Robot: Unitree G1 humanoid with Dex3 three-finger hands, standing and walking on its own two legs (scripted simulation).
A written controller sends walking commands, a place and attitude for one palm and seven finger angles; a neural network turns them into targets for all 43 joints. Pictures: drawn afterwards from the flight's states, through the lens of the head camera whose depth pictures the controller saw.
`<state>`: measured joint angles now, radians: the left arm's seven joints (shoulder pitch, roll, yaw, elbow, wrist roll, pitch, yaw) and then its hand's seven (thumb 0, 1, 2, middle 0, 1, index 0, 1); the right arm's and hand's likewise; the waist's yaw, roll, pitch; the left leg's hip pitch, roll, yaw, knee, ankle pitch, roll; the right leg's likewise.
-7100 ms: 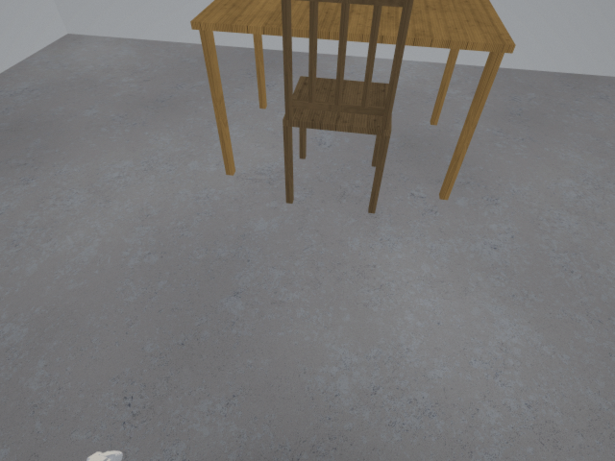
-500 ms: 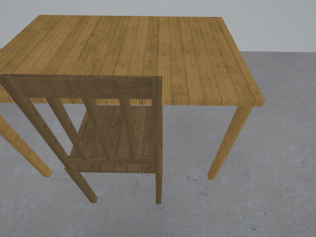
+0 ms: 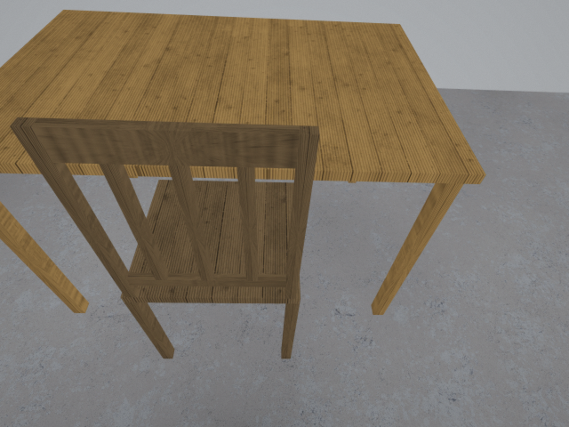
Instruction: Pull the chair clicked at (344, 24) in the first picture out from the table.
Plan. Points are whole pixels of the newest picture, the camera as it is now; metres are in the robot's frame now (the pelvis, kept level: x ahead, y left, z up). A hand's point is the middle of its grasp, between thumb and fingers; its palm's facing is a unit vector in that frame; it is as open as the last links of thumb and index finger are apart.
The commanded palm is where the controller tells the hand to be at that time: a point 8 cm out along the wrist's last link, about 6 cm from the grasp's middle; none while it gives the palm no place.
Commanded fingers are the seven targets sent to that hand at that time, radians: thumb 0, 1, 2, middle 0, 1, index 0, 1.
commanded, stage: look again from close up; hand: left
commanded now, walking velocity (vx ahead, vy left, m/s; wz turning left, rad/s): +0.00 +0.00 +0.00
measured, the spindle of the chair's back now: (195, 230) +0.45 +0.20 -0.05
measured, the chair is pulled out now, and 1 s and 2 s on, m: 0.00 0.00 0.00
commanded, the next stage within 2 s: raise the hand toward the chair's back in 0.26 s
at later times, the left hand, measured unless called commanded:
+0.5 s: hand out of the picture +0.13 +0.18 -0.07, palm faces +0.24 -0.96 -0.17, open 7.6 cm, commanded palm +0.10 +0.23 -0.06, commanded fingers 0.00 0.71 0.82 -0.18 -0.27 -0.18 -0.27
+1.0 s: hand (175, 426) +0.14 +0.15 -0.05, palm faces +0.04 -1.00 -0.08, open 11.2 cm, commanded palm +0.12 +0.22 -0.05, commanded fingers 0.00 0.13 0.57 -0.12 -0.18 -0.12 -0.18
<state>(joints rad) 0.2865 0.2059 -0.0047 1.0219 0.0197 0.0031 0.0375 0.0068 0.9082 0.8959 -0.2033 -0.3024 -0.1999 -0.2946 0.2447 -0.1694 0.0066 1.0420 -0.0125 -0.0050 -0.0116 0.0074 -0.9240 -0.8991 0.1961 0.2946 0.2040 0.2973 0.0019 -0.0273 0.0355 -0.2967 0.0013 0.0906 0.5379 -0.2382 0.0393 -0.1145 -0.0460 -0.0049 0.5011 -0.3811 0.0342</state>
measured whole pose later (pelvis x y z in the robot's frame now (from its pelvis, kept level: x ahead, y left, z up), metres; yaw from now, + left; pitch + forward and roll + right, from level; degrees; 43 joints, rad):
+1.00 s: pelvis -0.07 -0.06 -0.11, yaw +3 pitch +13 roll -3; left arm 0.34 0.25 0.18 0.05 -0.29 -0.45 -0.33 0.02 0.35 0.66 -0.15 -0.22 -0.14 -0.21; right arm 0.18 -0.21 0.01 0.60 0.02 -0.24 -0.09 0.01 -0.91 -0.90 0.20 0.29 0.21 0.30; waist 0.04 0.05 -0.15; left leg -1.08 0.07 -0.08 1.24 -0.41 -0.03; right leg -0.86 0.03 -0.14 1.27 -0.65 -0.07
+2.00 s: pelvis -0.06 -0.01 -0.08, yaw +2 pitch +13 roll -4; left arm 0.30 0.26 0.21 0.06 -0.27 -0.37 -0.24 -0.01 -0.50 0.30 -0.07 -0.08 -0.06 -0.08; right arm 0.24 -0.23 0.02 0.57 0.02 -0.19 -0.06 0.01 -0.90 -0.90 0.20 0.30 0.21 0.30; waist -0.02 0.05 -0.14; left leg -0.97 0.05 -0.02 1.12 -0.38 0.02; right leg -0.75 0.01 -0.08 1.10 -0.58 0.00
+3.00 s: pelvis -0.05 -0.02 -0.09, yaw +1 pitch +16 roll -3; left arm 0.19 0.25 0.22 0.19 -0.27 -0.41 -0.25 -0.01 -0.50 0.30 -0.07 -0.08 -0.06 -0.08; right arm 0.23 -0.24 0.00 0.59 0.01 -0.18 -0.05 0.01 -0.91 -0.90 0.20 0.30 0.21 0.30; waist -0.03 0.04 -0.16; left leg -1.01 0.06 -0.01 1.14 -0.40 0.00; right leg -0.81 0.02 -0.07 1.14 -0.61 -0.01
